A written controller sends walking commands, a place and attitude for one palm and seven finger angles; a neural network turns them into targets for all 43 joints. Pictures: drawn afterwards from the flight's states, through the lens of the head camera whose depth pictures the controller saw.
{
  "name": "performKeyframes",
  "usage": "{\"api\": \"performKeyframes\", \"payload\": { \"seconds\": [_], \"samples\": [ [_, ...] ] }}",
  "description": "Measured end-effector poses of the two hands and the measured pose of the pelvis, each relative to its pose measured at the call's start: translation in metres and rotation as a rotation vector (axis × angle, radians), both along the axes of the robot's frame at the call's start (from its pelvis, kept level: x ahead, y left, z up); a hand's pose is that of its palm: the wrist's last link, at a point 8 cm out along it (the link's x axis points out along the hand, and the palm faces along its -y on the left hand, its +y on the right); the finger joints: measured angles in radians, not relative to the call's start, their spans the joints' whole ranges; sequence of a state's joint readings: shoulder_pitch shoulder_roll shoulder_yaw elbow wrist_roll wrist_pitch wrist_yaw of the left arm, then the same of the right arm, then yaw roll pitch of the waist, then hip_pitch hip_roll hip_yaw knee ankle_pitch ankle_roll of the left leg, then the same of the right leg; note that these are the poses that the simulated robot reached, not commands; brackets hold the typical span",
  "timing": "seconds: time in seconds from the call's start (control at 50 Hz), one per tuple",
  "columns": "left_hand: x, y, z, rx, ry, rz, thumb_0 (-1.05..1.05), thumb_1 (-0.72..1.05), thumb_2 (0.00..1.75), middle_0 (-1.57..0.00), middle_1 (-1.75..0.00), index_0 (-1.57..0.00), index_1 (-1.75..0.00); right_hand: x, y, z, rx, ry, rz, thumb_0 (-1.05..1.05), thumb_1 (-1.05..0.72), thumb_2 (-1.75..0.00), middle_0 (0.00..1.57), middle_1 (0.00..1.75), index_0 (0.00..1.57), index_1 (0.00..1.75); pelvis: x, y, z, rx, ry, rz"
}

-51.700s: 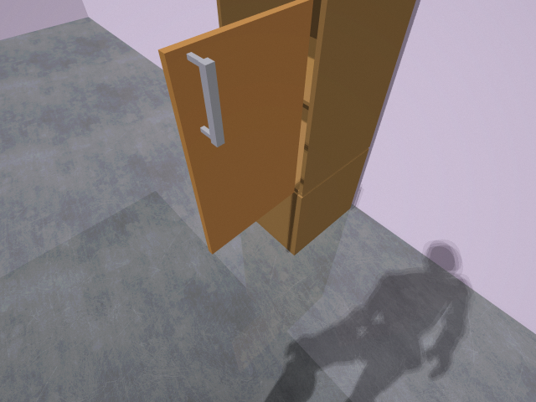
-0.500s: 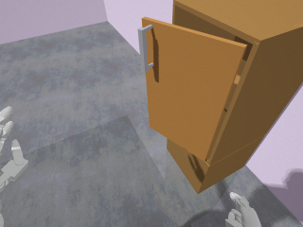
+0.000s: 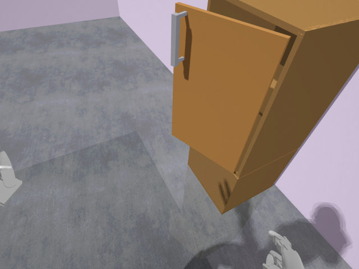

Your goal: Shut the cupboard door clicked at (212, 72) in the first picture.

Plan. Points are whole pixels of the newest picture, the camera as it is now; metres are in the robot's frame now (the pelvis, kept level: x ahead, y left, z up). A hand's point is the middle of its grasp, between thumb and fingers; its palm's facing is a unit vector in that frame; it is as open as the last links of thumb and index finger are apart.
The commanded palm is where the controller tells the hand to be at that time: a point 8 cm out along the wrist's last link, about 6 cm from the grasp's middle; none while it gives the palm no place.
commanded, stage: step back with the hand held close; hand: left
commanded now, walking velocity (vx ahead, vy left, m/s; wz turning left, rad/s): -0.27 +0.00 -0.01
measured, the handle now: (178, 40) +0.74 +0.07 +0.17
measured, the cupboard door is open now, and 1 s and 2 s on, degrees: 23 23 23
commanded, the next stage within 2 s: stop stepping back and stand still in 0.56 s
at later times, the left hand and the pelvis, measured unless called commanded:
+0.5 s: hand out of the picture +0.08 +0.28 +0.19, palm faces +0.61 -0.68 -0.42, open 7.4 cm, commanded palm +0.02 +0.31 +0.20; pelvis -0.08 -0.01 -0.01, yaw +8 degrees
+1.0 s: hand out of the picture -0.03 +0.33 +0.20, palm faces +0.65 -0.70 -0.29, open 7.4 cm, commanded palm -0.09 +0.34 +0.20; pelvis -0.19 +0.03 +0.01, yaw +7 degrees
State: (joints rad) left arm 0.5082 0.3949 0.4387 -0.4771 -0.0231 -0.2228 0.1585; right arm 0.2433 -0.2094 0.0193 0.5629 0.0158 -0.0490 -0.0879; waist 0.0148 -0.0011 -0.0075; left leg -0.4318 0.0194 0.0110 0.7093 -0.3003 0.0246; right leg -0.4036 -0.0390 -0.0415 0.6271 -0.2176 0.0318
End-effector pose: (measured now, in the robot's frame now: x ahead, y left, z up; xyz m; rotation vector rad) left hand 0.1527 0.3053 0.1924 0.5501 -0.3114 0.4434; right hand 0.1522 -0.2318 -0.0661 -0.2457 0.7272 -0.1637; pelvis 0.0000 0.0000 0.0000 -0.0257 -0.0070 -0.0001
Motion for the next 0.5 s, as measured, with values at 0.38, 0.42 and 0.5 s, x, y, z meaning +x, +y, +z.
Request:
{"api": "performKeyframes", "payload": {
  "seconds": [0.38, 0.42, 0.5],
  "samples": [
    [-0.077, 0.006, 0.006, 0.119, -0.065, 0.053, 0.01, 0.89, 0.90, -0.21, -0.30, -0.21, -0.30, -0.048, -0.008, -0.013, -0.024, -0.004, 0.063, 0.01, -0.90, -0.90, 0.21, 0.30, 0.20, 0.30, -0.051, -0.010, -0.014, 0.000, -0.035, 0.138],
    [-0.095, 0.005, 0.006, 0.108, -0.069, 0.087, 0.01, 0.89, 0.90, -0.21, -0.30, -0.21, -0.30, -0.045, -0.007, -0.015, -0.025, 0.000, 0.095, 0.01, -0.90, -0.90, 0.21, 0.30, 0.20, 0.30, -0.058, -0.011, -0.015, 0.012, -0.029, 0.142],
    [-0.123, 0.004, 0.005, 0.053, -0.091, 0.117, 0.01, 0.89, 0.90, -0.21, -0.30, -0.21, -0.30, -0.046, 0.001, -0.015, -0.032, 0.026, 0.144, 0.01, -0.90, -0.90, 0.21, 0.30, 0.20, 0.30, -0.076, -0.006, -0.013, 0.028, -0.022, 0.143]
  ]
}}
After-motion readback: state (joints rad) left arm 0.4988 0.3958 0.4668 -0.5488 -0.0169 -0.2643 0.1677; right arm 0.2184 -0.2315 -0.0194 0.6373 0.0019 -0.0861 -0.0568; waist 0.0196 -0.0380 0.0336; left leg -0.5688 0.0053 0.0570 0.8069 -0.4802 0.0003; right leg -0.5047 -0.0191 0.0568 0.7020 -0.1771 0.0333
